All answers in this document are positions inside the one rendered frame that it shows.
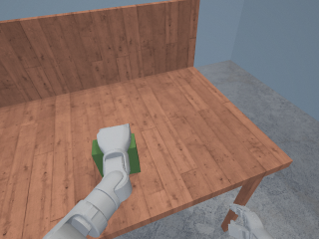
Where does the right robot hand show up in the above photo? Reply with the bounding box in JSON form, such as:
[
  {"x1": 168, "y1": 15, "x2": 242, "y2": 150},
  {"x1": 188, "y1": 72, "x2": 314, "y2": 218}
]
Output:
[{"x1": 228, "y1": 203, "x2": 265, "y2": 239}]

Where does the robot left upper arm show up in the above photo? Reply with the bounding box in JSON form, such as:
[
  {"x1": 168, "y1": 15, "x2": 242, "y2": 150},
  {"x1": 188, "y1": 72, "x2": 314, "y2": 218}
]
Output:
[{"x1": 50, "y1": 222, "x2": 88, "y2": 239}]

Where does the right robot forearm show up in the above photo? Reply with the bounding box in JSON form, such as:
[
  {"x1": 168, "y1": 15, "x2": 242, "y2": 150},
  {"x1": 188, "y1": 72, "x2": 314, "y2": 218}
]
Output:
[{"x1": 249, "y1": 228, "x2": 276, "y2": 239}]

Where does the left robot forearm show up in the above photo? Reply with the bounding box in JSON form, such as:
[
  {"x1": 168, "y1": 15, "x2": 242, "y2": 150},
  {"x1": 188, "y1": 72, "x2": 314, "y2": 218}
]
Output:
[{"x1": 42, "y1": 149, "x2": 133, "y2": 239}]

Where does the left robot hand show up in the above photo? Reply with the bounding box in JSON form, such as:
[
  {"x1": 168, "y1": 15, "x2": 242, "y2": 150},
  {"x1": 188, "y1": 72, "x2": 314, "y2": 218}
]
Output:
[{"x1": 97, "y1": 123, "x2": 132, "y2": 154}]

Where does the table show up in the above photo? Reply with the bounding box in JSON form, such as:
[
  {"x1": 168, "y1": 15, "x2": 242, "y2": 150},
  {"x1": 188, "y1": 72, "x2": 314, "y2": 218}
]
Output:
[{"x1": 0, "y1": 0, "x2": 293, "y2": 239}]

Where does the sponge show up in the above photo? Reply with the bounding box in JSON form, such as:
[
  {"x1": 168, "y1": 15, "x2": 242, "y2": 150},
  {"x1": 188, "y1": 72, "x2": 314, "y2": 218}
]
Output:
[{"x1": 92, "y1": 133, "x2": 141, "y2": 178}]

